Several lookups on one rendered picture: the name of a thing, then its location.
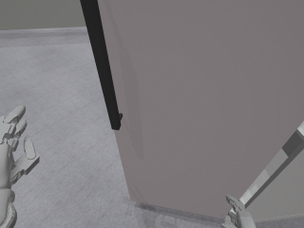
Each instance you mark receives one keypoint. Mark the fridge door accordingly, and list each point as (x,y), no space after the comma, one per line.
(210,91)

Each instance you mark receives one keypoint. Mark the handle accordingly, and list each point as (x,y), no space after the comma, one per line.
(96,36)

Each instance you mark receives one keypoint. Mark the robot right hand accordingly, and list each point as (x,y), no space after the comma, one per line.
(242,218)

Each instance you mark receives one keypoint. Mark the robot left hand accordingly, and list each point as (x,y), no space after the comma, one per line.
(10,131)

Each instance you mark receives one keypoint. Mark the left robot forearm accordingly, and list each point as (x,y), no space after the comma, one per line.
(8,214)

